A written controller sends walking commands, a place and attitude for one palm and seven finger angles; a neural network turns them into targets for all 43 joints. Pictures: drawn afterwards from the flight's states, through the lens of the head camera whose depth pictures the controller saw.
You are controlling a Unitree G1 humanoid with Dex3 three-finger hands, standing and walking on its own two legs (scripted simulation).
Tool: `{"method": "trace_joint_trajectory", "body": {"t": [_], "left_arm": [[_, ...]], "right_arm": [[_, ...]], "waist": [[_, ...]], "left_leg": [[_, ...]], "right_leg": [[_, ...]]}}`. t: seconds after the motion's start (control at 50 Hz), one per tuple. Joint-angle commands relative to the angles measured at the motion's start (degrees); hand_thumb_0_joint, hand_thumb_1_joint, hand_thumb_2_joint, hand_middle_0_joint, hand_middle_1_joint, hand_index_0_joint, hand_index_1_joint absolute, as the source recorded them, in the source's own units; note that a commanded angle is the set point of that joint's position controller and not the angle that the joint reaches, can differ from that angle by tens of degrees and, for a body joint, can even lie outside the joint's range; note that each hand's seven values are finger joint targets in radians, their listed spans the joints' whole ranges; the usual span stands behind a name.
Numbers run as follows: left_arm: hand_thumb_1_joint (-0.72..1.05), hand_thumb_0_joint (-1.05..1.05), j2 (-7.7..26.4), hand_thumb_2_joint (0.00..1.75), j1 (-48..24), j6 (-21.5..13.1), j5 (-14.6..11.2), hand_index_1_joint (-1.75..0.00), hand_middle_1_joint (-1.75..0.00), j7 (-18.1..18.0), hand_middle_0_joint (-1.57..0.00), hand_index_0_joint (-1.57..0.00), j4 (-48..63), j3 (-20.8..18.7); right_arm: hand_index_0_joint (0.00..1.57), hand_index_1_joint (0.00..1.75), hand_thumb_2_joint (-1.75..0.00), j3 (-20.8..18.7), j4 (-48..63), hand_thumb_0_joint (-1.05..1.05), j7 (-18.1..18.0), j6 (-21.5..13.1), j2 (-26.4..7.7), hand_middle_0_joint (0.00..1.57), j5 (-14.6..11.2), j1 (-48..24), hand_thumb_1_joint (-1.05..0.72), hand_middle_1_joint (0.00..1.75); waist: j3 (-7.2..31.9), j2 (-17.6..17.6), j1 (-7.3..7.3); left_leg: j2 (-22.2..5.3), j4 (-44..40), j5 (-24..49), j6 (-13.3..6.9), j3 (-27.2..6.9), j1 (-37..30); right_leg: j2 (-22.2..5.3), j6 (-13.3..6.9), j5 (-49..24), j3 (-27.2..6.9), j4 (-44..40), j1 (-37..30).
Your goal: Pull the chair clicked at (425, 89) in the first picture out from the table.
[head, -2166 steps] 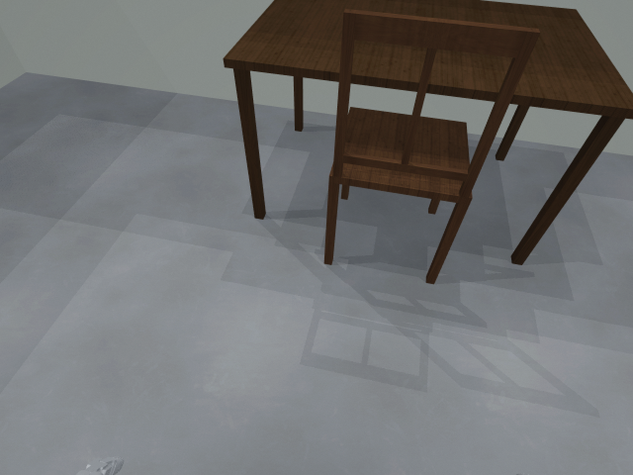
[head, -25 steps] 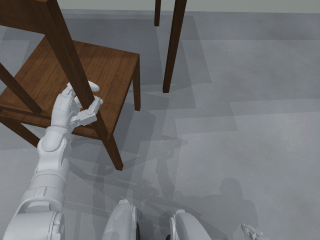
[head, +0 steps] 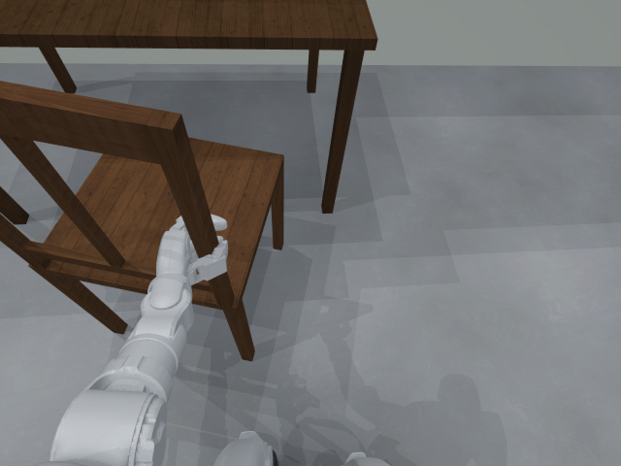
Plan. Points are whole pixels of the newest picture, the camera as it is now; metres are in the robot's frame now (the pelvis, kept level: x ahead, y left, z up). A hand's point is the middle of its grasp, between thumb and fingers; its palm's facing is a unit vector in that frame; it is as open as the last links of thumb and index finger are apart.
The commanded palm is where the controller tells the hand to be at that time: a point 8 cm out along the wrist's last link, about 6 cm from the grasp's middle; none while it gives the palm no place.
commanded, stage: step backward, pulling the chair out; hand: left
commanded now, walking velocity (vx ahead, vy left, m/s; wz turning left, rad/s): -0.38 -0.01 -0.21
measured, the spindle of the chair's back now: (76, 212) +0.46 +0.36 -0.03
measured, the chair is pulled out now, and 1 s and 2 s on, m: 0.31 0.43 0.56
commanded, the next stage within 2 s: none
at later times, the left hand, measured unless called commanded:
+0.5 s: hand (232, 321) +0.30 +0.11 -0.04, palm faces -0.02 -0.99 -0.11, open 5.7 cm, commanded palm +0.30 +0.16 -0.04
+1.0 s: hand (240, 339) +0.28 +0.10 -0.04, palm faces -0.03 -0.99 -0.15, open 5.9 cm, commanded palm +0.28 +0.15 -0.04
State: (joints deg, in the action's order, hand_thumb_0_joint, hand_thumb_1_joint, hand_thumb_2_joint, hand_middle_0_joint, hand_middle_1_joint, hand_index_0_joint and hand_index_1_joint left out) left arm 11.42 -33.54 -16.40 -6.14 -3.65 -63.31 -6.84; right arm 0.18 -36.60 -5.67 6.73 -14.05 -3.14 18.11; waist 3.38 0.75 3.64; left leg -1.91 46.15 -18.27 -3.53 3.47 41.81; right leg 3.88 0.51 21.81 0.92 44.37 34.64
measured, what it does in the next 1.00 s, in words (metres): lifts its left foot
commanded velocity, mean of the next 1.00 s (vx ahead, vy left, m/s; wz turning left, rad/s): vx -0.38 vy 0.03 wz -0.10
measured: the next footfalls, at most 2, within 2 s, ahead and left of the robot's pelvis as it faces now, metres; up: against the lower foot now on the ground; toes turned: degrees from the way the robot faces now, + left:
left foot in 1.08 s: -0.06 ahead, +0.15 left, +0.00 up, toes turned -8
right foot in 1.68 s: -0.15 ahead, -0.10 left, +0.00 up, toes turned -10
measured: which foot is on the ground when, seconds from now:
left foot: down 0.00-0.90, up 0.92-1.00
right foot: down 0.00-1.00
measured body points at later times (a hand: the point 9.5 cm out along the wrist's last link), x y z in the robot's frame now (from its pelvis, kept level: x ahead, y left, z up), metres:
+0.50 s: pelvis -0.06 +0.00 +0.01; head +0.01 -0.01 +0.45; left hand +0.30 +0.16 -0.03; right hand -0.01 -0.27 -0.12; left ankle +0.04 +0.08 -0.70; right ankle -0.03 -0.11 -0.70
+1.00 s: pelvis -0.09 +0.00 +0.01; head -0.01 -0.02 +0.46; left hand +0.28 +0.15 -0.03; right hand -0.04 -0.28 -0.12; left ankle -0.03 +0.11 -0.68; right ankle -0.03 -0.12 -0.70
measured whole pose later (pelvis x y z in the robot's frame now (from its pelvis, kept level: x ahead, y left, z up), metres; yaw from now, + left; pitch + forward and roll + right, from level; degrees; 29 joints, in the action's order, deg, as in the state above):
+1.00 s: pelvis -0.09 +0.00 +0.01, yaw -6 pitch +2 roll +1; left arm 9.4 -27.2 -16.6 -4.4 -4.7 -61.9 -3.9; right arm -0.2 -43.9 -6.2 -3.9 -14.5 -2.4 14.4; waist -7.3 0.6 2.6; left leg 0.1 49.1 -25.5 1.5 1.4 29.6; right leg 0.3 -1.1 12.9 -0.2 37.7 26.9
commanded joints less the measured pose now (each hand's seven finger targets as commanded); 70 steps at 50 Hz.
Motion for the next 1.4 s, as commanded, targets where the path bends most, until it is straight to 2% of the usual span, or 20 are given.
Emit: {"method": "trace_joint_trajectory", "body": {"t": [0.0, 0.04, 0.12, 0.18, 0.28, 0.48, 0.62, 0.74, 0.82, 0.86, 0.94, 1.0, 1.06, 1.08, 1.14, 1.18, 1.24, 1.3, 1.34, 1.38], "left_arm": [[0.9, 0.0, 8.8, 0.9, -17.1, -1.8, 3.2, -1.45, -1.45, 0.1, -0.5, -0.5, 10.5, 2.7], [0.9, 0.0, 9.5, 0.9, -14.4, -2.0, 3.2, -1.45, -1.45, 0.4, -0.5, -0.5, 11.8, 1.9], [0.9, 0.0, 10.5, 0.9, -9.7, -1.9, 3.2, -1.45, -1.45, 0.9, -0.5, -0.5, 15.1, 1.3], [0.9, 0.0, 11.6, 0.9, -9.6, -1.8, 3.6, -1.45, -1.45, 0.3, -0.5, -0.5, 15.4, 1.3], [0.9, 0.0, 11.2, 0.9, -12.2, -2.0, 3.4, -1.45, -1.45, -0.3, -0.5, -0.5, 14.2, 2.4], [0.9, 0.0, 9.4, 0.9, -14.7, -3.4, 3.0, -1.45, -1.45, -1.0, -0.5, -0.5, 9.4, 4.8], [0.9, 0.0, 5.6, 0.9, -16.8, -3.5, 2.7, -1.45, -1.45, -0.6, -0.5, -0.5, 11.3, 6.8], [0.9, 0.0, 6.4, 0.9, -14.1, -2.4, 3.4, -1.45, -1.45, -0.7, -0.5, -0.5, 11.3, 5.5], [0.9, 0.0, 8.3, 0.9, -12.5, -2.3, 3.8, -1.45, -1.45, -1.1, -0.5, -0.5, 10.7, 4.3], [0.9, 0.0, 10.9, 0.9, -12.6, -2.7, 4.1, -1.45, -1.45, -1.9, -0.5, -0.5, 10.1, 3.0], [0.9, 0.0, 10.8, 0.9, -13.0, -1.5, 4.6, -1.45, -1.45, -2.4, -0.5, -0.5, 11.2, 2.8], [0.9, 0.0, 9.3, 0.9, -11.8, -0.1, 4.6, -1.45, -1.45, -2.3, -0.5, -0.5, 10.8, 3.5], [0.9, 0.0, 7.3, 0.9, -11.4, 0.3, 4.2, -1.45, -1.45, -1.7, -0.5, -0.5, 12.2, 4.7], [0.9, 0.0, 4.7, 0.9, -10.8, 0.4, 4.1, -1.45, -1.45, -1.1, -0.5, -0.5, 12.6, 6.2], [0.9, 0.0, 3.7, 0.9, -12.1, -0.5, 5.0, -1.45, -1.45, 0.0, -0.5, -0.5, 16.9, 6.8], [0.9, 0.0, 3.9, 0.9, -9.6, -0.6, 5.1, -1.45, -1.45, 0.3, -0.5, -0.5, 17.4, 5.8], [0.9, 0.0, 4.3, 0.9, -9.0, -1.3, 6.0, -1.45, -1.45, 0.4, -0.5, -0.5, 18.1, 5.4], [0.9, 0.0, 7.9, 0.9, -7.1, -1.4, 6.0, -1.45, -1.45, -0.1, -0.5, -0.5, 17.0, 2.7], [0.9, 0.0, 9.2, 0.9, -6.4, -1.9, 5.9, -1.45, -1.45, -0.5, -0.5, -0.5, 15.5, 2.1], [0.9, 0.0, 9.7, 0.9, -4.2, -0.5, 5.6, -1.45, -1.45, -0.8, -0.5, -0.5, 13.3, 1.8]], "right_arm": [[0.2, 0.3, -0.9, -3.7, 2.9, 0.0, -0.4, -2.7, -8.5, 0.2, 0.6, 4.9, -0.9, 0.3], [0.2, 0.3, -0.9, -3.7, 3.3, 0.0, -0.2, -3.2, -8.5, 0.2, 0.7, 4.4, -0.9, 0.3], [0.2, 0.3, -0.9, -4.0, 4.7, 0.0, -0.5, -3.2, -8.6, 0.2, 0.0, 3.7, -0.9, 0.3], [0.2, 0.3, -0.9, -4.1, 4.6, 0.0, -1.1, -3.1, -8.7, 0.2, -0.2, 3.5, -0.9, 0.3], [0.2, 0.3, -0.9, -3.9, 2.7, 0.0, -1.7, -4.8, -8.4, 0.2, -0.5, 2.5, -0.9, 0.3], [0.2, 0.3, -0.9, -3.5, 0.0, 0.0, -2.6, -10.1, -8.6, 0.2, -0.7, 1.9, -0.9, 0.3], [0.2, 0.3, -0.9, -2.3, -0.5, 0.0, -2.6, -12.6, -8.4, 0.2, 0.0, 0.2, -0.9, 0.3], [0.2, 0.3, -0.9, -2.3, -0.1, 0.0, -2.0, -13.3, -8.4, 0.2, 0.7, -0.2, -0.9, 0.3], [0.2, 0.3, -0.9, -2.9, 0.2, 0.0, -1.7, -13.6, -7.9, 0.2, 0.7, -0.1, -0.9, 0.3], [0.2, 0.3, -0.9, -3.7, -0.7, 0.0, -1.6, -13.4, -7.9, 0.2, 0.6, 0.8, -0.9, 0.3], [0.2, 0.3, -0.9, -2.7, -2.2, 0.0, -1.0, -12.7, -6.8, 0.2, 0.6, -2.6, -0.9, 0.3], [0.2, 0.3, -0.9, -2.6, -3.4, 0.0, -1.3, -11.8, -7.3, 0.2, 0.6, -1.6, -0.9, 0.3], [0.2, 0.3, -0.9, -4.2, -1.4, 0.0, -2.2, -10.6, -9.6, 0.2, 0.7, -1.4, -0.9, 0.3], [0.2, 0.3, -0.9, -4.1, -1.1, 0.0, -1.8, -10.2, -8.6, 0.2, 0.5, 0.3, -0.9, 0.3], [0.2, 0.3, -0.9, -3.7, 1.0, 0.0, -1.2, -9.0, -7.2, 0.2, 2.0, -1.2, -0.9, 0.3], [0.2, 0.3, -0.9, -3.6, 1.7, 0.0, -0.2, -8.7, -6.7, 0.2, 2.7, -1.5, -0.9, 0.3], [0.2, 0.3, -0.9, -3.7, 1.5, 0.0, 1.1, -8.7, -6.8, 0.2, 2.9, -0.9, -0.9, 0.3], [0.2, 0.3, -0.9, -4.3, 1.8, 0.0, 0.8, -8.3, -6.8, 0.2, 2.0, -0.2, -0.9, 0.3], [0.2, 0.3, -0.9, -4.4, 1.9, 0.0, -0.1, -8.2, -6.0, 0.2, 1.7, -1.7, -0.9, 0.3], [0.2, 0.3, -0.9, -3.8, 1.7, 0.0, -0.6, -8.2, -5.9, 0.2, 1.5, -3.1, -0.9, 0.3]], "waist": [[21.9, 13.5, -0.13], [21.8, 13.2, -0.47], [23.5, 3.6, -0.34], [23.9, 3.9, 0.12], [20.9, 7.6, -0.28], [11.1, 0.9, -0.24], [11.0, 7.2, -1.2], [9.4, 5.4, -1.68], [8.1, -0.4, -1.66], [9.0, -8.7, -0.92], [12.8, -7.9, -2.13], [12.9, -5.0, -1.29], [12.2, 0.7, -1.85], [14.0, -2.0, -2.0], [15.4, 11.0, -0.98], [13.3, 11.4, -1.33], [12.2, 8.6, -0.86], [17.6, 0.5, -0.12], [18.8, -5.2, -0.75], [17.6, -7.3, -2.07]], "left_leg": [[-11.3, -9.1, 36.3, -1.7, -14.4, -31.2], [-11.6, -9.6, 35.5, -1.8, -13.6, -31.6], [-9.9, -7.7, 30.2, 0.0, -9.6, -25.8], [-8.8, -8.2, 25.4, 1.4, -7.3, -24.7], [-9.7, -11.5, 18.8, 0.4, -7.3, -27.0], [-7.0, -14.6, -5.1, 1.5, -7.4, -27.0], [-15.1, -24.8, -7.5, -1.9, -15.3, -27.4], [-13.2, -20.8, -7.2, -0.9, -9.0, -20.8], [-7.9, -13.9, -11.9, 1.6, -5.2, -20.1], [-1.9, -0.6, -8.5, 4.5, -1.8, -24.3], [-0.1, 7.8, -10.4, 5.3, -8.9, -14.9], [-0.8, -7.5, -5.5, 5.2, -8.3, -19.6], [-8.9, -16.9, 22.7, 1.6, -11.6, -27.4], [-9.8, -15.8, 26.1, 1.2, -10.6, -28.5], [-12.5, -17.1, 37.3, 0.1, -11.7, -32.0], [-15.1, -17.0, 40.9, -1.9, -13.5, -33.3], [-13.9, -11.5, 47.7, -0.3, -10.7, -36.5], [-8.0, -6.8, 31.9, 4.7, -5.0, -28.8], [-2.1, 0.2, -2.3, 6.6, -4.5, -20.6], [-0.5, 4.2, -12.4, 6.1, -7.9, -17.6]], "right_leg": [[-3.2, 0.0, -5.5, -3.0, 0.6, 0.3], [-3.5, -0.3, -6.3, -3.3, -1.0, -1.6], [-4.6, 0.0, -23.1, -5.7, -6.9, -11.0], [-7.3, 0.1, -30.8, -8.6, -7.7, -13.8], [-6.2, 0.8, -18.4, -7.2, -8.4, -10.6], [-8.8, -1.2, 4.1, -12.0, -17.8, -4.8], [-4.2, -0.9, 2.7, -3.7, -2.5, -6.8], [-5.4, -1.1, -0.3, -3.8, -7.3, -14.3], [-9.6, -2.4, 7.0, -12.0, -15.3, -9.9], [-18.3, -5.6, 9.7, -23.5, -25.7, -4.3], [-24.3, -9.2, -27.0, -21.5, -20.2, -22.2], [-21.0, -6.3, -37.3, -15.4, -15.3, -25.1], [-8.9, 0.6, -28.6, -5.1, -10.2, -17.6], [-7.1, 1.2, -27.0, -3.9, -9.8, -18.5], [-5.4, 0.6, -14.7, -1.5, -1.6, -15.1], [-4.4, 0.2, -3.8, -1.4, -0.6, -12.6], [-5.1, -0.4, -16.5, -2.0, -9.7, -15.2], [-9.6, -2.0, -44.7, -6.4, -13.4, -25.6], [-18.2, -6.5, -50.8, -14.6, -16.1, -29.2], [-21.5, -8.2, -44.4, -16.4, -18.2, -27.8]]}}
